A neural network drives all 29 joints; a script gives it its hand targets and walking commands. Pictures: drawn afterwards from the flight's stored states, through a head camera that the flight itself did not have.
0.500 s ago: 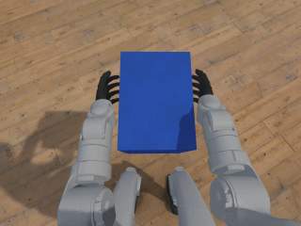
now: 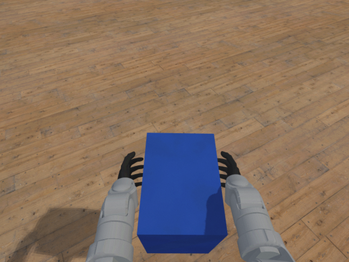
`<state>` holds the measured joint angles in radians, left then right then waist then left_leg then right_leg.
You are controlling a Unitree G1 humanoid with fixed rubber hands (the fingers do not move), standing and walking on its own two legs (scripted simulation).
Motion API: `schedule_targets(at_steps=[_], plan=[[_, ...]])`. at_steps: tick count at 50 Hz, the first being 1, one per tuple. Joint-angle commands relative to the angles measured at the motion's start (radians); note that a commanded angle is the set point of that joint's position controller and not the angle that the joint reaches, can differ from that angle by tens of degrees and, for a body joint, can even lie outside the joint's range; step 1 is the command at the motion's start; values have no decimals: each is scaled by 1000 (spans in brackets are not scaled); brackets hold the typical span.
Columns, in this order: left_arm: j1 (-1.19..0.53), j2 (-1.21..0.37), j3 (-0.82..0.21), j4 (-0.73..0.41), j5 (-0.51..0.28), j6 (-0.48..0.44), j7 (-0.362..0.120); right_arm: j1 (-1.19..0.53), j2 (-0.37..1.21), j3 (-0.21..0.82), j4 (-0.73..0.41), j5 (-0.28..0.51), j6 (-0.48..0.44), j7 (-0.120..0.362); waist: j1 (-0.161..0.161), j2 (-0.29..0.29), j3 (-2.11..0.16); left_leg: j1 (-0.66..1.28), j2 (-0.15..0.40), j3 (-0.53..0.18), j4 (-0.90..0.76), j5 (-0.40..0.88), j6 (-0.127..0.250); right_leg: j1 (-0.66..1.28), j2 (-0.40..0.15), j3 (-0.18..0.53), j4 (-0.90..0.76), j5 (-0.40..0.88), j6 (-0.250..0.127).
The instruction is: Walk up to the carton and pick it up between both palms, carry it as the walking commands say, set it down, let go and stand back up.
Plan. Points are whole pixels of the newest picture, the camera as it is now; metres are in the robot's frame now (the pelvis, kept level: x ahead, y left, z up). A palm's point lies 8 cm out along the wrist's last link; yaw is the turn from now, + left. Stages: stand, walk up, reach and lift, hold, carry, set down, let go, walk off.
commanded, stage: reach and lift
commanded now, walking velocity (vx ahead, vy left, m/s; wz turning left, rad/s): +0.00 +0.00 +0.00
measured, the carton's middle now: (179, 196) +0.32 +0.01 -0.06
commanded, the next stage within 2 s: hold in 1.44 s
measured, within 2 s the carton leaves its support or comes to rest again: neither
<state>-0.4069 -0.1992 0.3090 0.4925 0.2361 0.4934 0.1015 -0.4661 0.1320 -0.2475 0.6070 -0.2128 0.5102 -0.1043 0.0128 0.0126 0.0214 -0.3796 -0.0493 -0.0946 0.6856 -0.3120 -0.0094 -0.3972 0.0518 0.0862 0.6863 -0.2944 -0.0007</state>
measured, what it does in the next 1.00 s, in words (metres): stands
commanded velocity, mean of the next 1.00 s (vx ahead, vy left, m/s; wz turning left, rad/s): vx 0.00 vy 0.00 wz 0.00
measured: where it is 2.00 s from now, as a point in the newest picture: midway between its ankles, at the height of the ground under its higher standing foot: outside the picture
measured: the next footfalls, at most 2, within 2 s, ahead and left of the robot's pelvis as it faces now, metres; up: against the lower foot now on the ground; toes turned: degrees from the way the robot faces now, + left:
none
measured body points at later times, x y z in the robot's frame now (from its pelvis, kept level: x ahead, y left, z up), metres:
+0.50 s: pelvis +0.00 +0.00 +0.01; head -0.04 -0.01 +0.46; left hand +0.31 +0.14 +0.06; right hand +0.32 -0.12 +0.05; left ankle +0.03 +0.12 -0.72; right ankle +0.04 -0.12 -0.72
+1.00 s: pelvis -0.02 +0.00 +0.01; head -0.08 +0.00 +0.45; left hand +0.31 +0.13 +0.06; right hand +0.31 -0.14 +0.06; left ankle +0.03 +0.13 -0.72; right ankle +0.04 -0.12 -0.72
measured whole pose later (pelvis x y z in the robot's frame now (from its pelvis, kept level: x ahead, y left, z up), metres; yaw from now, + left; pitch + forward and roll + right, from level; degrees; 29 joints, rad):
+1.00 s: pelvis -0.02 +0.00 +0.01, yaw +0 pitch -8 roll +0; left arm -0.50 -0.17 0.31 0.53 0.27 0.71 0.09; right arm -0.55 0.12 -0.26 0.63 -0.24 0.73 -0.10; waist -0.01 -0.01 0.00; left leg -0.21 -0.04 -0.10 0.63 -0.28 -0.01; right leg -0.22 0.05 0.08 0.62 -0.25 0.00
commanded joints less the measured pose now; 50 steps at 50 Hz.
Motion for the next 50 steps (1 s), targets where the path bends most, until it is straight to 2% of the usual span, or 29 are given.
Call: schedule_targets(at_steps=[1,4,9,15,19,22,28,33,39,45,50], plan=[[-665,-1090,-662,-88,-249,10,-247,-641,1161,585,-216,250,-29,257,-7,-27,-552,203,-48,-20,-128,373,0,334,38,27,-116,386,3],[-620,-1095,-686,-127,-266,36,-245,-615,1161,625,-273,272,-3,256,-7,-27,-548,244,-46,-23,-143,403,-1,350,39,19,-130,399,8],[-534,-1082,-688,-143,-267,103,-247,-536,1124,622,-301,266,56,257,-24,-6,-442,269,-39,-30,-181,415,-5,352,35,10,-169,382,5],[-515,-1046,-674,-207,-273,158,-246,-533,1123,647,-350,286,116,262,3,6,-347,288,-35,-29,-219,421,0,369,29,11,-204,380,5],[-535,-1025,-633,-193,-262,183,-251,-566,1100,618,-347,267,142,261,13,-3,-258,250,-35,-23,-237,319,3,348,21,15,-221,297,0],[-612,-1040,-650,-203,-279,189,-258,-626,1107,619,-367,273,145,257,4,-2,-279,246,-34,-23,-236,244,4,349,14,19,-222,234,-4],[-768,-1046,-659,-142,-292,184,-273,-710,1118,560,-289,250,147,248,-41,-25,-320,179,-30,-19,-218,63,8,325,2,19,-216,91,-6],[-873,-1042,-621,-76,-284,165,-278,-810,1162,532,-219,260,142,256,-25,-54,-373,150,-25,-6,-207,-44,17,313,-4,17,-213,-21,2],[-914,-1068,-564,-33,-276,162,-273,-876,1196,492,-165,287,141,272,-8,-36,-395,155,-19,4,-208,-62,18,292,-3,12,-214,-46,5],[-896,-1088,-517,9,-258,179,-271,-864,1185,426,-104,274,148,287,-15,8,-332,152,-6,-1,-234,-89,12,273,2,4,-215,-55,-2],[-849,-1109,-540,-32,-266,189,-269,-807,1182,431,-126,270,155,296,-27,28,-349,194,-5,-8,-241,13,6,295,10,0,-212,42,-7]])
